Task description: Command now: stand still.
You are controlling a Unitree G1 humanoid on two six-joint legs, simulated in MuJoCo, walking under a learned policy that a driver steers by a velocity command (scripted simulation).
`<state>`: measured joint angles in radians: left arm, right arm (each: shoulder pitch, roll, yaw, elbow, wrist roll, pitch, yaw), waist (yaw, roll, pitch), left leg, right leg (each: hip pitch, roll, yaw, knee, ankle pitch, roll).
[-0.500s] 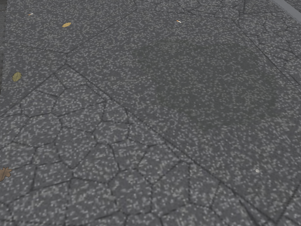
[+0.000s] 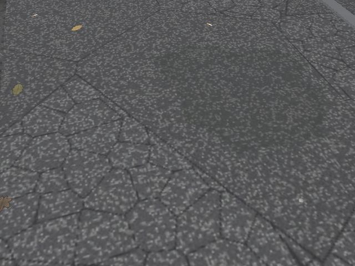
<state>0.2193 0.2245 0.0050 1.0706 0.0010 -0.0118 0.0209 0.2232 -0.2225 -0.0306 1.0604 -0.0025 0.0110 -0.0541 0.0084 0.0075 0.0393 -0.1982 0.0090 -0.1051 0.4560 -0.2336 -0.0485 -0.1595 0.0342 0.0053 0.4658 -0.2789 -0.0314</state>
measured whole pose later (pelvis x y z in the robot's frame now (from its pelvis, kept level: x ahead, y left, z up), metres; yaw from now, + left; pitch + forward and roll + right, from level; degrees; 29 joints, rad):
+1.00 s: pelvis +0.03 +0.02 +0.00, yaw +1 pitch +0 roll +0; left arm 0.40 0.22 0.04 1.07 -0.02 -0.04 0.04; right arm 0.30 -0.20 -0.02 1.10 0.02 -0.05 -0.03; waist 0.03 -0.02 -0.02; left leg -0.33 0.01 0.01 0.80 -0.46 0.04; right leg -0.13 0.01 0.01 0.45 -0.33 -0.04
